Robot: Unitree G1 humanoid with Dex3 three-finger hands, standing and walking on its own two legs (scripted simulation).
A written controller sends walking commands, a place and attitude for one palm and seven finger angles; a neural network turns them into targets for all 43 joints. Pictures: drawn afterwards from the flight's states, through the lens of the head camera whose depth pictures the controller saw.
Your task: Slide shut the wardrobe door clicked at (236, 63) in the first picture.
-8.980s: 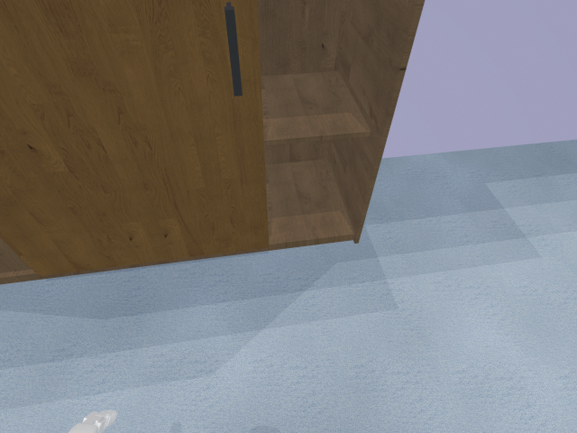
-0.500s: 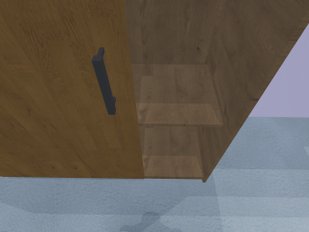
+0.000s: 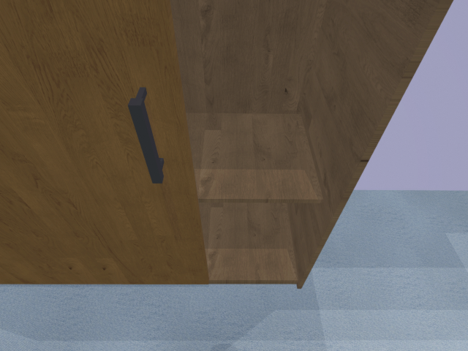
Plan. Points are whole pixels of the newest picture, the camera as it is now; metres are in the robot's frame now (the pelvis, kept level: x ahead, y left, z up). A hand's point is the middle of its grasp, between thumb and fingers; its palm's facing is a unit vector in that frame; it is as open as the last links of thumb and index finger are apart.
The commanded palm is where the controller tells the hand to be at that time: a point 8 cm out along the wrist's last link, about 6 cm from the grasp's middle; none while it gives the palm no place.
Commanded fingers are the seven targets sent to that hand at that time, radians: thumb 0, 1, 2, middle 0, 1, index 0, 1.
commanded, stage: come to a stop and stand still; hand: left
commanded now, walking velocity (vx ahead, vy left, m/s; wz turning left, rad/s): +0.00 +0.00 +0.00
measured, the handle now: (150, 139) +0.46 +0.19 +0.11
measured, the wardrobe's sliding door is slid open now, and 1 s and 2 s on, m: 0.38 0.38 0.38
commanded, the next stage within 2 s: look again from close up in 0.78 s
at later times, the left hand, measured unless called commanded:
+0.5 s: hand out of the picture +0.00 +0.23 -0.18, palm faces -0.01 -0.98 -0.20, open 7.4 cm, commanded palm none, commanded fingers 0.00 0.90 0.90 -0.20 -0.30 -0.20 -0.30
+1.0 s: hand out of the picture -0.05 +0.24 -0.18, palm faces +0.00 -0.98 -0.17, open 7.4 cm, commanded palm none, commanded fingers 0.00 0.90 0.90 -0.20 -0.30 -0.20 -0.30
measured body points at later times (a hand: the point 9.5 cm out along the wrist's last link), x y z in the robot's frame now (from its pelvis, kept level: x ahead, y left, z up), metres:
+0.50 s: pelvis -0.02 +0.06 +0.00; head -0.02 +0.07 +0.45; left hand +0.01 +0.28 -0.16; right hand -0.01 -0.17 -0.16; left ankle +0.01 +0.13 -0.74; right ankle -0.07 -0.06 -0.74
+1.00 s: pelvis -0.01 +0.07 +0.00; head +0.00 +0.08 +0.45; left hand -0.04 +0.29 -0.17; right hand +0.00 -0.16 -0.15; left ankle +0.01 +0.13 -0.74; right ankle -0.07 -0.06 -0.74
